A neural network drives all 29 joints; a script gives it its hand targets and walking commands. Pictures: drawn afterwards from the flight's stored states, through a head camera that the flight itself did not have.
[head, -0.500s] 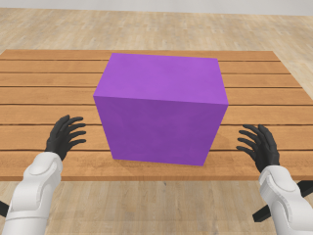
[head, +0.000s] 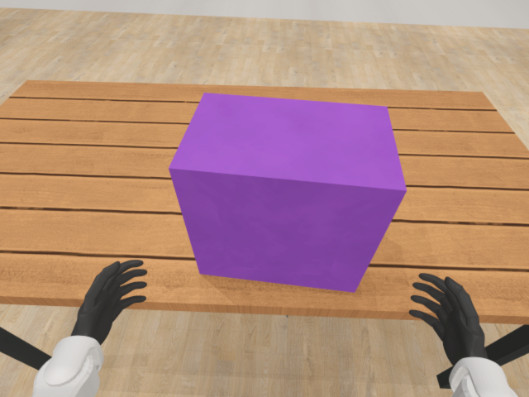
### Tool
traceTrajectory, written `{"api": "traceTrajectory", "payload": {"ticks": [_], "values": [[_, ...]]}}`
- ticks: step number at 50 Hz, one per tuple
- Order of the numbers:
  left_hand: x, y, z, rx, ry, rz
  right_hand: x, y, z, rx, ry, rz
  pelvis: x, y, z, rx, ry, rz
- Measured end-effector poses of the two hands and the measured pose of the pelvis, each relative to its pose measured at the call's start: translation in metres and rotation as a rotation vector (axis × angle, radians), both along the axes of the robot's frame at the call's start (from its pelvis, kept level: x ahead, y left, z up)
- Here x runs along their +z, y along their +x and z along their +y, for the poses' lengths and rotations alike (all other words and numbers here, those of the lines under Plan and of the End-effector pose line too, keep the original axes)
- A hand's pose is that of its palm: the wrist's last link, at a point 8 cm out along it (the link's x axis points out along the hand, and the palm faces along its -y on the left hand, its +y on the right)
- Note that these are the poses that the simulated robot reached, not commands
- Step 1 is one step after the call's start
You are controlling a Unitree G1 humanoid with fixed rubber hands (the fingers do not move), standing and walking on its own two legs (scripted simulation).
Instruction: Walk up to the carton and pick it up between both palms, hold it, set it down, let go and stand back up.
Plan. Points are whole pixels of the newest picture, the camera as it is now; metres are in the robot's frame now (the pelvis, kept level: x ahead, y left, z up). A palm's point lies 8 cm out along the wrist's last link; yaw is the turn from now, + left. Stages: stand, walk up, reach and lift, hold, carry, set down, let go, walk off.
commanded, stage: set down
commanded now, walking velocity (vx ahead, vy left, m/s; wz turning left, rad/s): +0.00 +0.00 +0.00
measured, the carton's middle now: (283, 198) +0.42 +0.00 +0.07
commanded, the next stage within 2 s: let go in 1.16 s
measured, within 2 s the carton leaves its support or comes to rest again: neither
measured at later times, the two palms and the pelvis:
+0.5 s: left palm (109, 377) +0.16 +0.24 -0.02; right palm (441, 381) +0.16 -0.22 -0.03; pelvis -0.01 +0.00 +0.00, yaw +0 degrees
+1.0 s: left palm (129, 396) +0.14 +0.22 -0.07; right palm out of the picture +0.15 -0.22 -0.08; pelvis -0.01 -0.02 +0.00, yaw +0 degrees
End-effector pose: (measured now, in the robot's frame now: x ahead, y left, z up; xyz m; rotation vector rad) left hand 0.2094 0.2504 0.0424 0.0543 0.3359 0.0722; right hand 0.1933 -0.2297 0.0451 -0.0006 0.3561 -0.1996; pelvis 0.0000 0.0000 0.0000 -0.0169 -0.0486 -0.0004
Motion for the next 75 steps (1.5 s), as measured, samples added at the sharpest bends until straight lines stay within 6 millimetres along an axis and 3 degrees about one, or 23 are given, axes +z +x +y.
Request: {"api": "traceTrajectory", "payload": {"ticks": [12,38,58,75], "values": [[-0.032,-0.038,-0.005,0.009,0.0,0.076,-0.035,-0.023,0.004,-0.01,-0.006,0.067,-0.002,-0.002,0.003,0.007,-0.003,-0.015],[-0.098,-0.066,-0.024,0.068,0.05,0.362,-0.103,-0.041,0.004,0.075,-0.052,0.272,-0.004,-0.015,-0.01,-0.002,0.016,-0.036],[-0.125,-0.066,-0.034,0.056,0.098,0.513,-0.133,-0.049,0.0,0.123,-0.087,0.383,-0.004,-0.001,-0.016,-0.006,0.015,-0.023],[-0.128,-0.045,-0.044,0.02,0.101,0.512,-0.134,-0.043,-0.006,0.128,-0.105,0.38,-0.004,0.009,-0.014,-0.015,0.01,-0.018]]}}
